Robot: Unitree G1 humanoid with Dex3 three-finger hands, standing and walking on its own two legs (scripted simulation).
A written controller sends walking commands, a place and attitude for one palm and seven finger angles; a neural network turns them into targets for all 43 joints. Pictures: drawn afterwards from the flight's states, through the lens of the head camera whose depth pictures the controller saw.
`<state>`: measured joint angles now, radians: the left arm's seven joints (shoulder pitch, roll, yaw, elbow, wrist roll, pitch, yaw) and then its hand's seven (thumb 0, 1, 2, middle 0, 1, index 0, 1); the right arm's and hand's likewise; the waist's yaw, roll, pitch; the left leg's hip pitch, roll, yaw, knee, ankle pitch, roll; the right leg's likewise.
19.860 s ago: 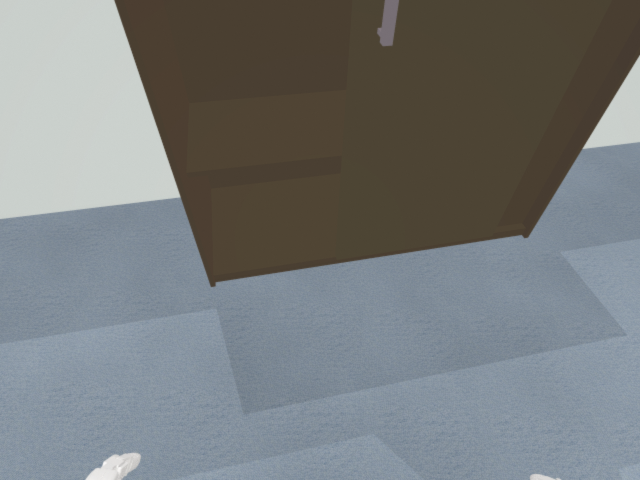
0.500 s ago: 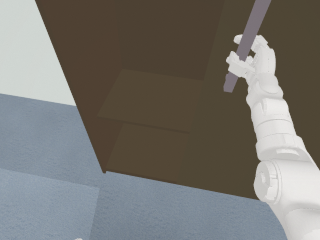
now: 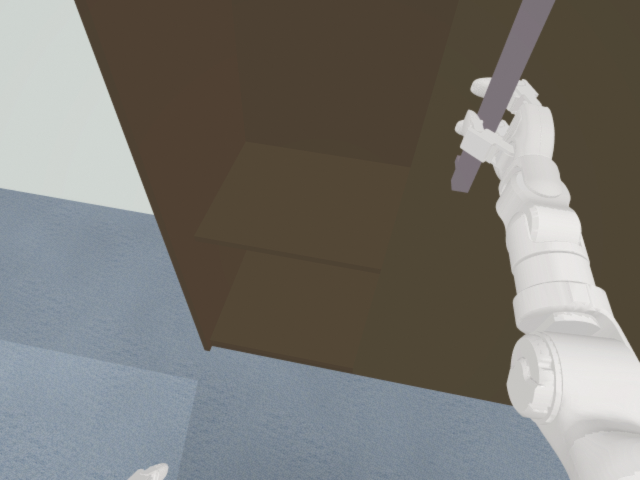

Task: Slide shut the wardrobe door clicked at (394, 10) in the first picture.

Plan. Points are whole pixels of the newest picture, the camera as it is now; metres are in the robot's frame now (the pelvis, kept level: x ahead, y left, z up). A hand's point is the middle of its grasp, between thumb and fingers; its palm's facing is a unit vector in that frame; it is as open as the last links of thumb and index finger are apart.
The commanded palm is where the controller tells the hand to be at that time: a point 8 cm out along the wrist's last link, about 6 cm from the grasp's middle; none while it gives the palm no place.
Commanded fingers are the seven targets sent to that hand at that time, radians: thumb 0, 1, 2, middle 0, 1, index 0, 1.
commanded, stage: grip the handle and tug to test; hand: right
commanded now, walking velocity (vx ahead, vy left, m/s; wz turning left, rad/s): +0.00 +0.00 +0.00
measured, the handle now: (495, 86) +0.53 -0.13 +0.26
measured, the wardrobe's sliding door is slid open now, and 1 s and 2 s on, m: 0.48 0.48 0.48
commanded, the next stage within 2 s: tug the door sideways, standing still in 0.22 s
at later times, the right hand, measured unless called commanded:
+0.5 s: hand (472, 133) +0.48 -0.11 +0.23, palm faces +0.06 +1.00 +0.02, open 6.1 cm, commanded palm +0.46 -0.14 +0.22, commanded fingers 0.00 -0.90 -0.90 0.45 1.40 0.45 1.40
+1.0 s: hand (467, 134) +0.48 -0.10 +0.22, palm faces +0.12 +0.99 -0.04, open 6.1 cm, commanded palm +0.46 -0.10 +0.22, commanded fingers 0.00 -0.90 -0.90 0.45 1.40 0.45 1.40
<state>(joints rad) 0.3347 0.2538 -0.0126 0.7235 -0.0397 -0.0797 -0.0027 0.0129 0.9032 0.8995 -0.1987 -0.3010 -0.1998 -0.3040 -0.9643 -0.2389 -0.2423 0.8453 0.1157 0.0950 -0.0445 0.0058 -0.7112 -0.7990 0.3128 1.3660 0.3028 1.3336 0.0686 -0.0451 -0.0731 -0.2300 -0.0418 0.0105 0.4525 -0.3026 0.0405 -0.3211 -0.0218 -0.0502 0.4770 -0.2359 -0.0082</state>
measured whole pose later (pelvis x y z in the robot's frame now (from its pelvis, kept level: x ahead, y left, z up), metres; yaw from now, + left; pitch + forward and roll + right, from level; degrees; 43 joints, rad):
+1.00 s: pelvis +0.00 -0.01 +0.00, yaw -4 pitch +6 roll +1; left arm 0.32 0.23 -0.01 0.81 -0.02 -0.11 -0.02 0.01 0.90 0.90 -0.20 -0.30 -0.20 -0.30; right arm -1.09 -0.15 -0.06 0.87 0.15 0.14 -0.20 0.00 -0.75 -0.81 0.28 1.37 0.23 1.39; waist 0.03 -0.04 -0.05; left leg -0.26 -0.01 0.06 0.49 -0.32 0.02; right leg -0.38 0.02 0.01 0.52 -0.24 -0.02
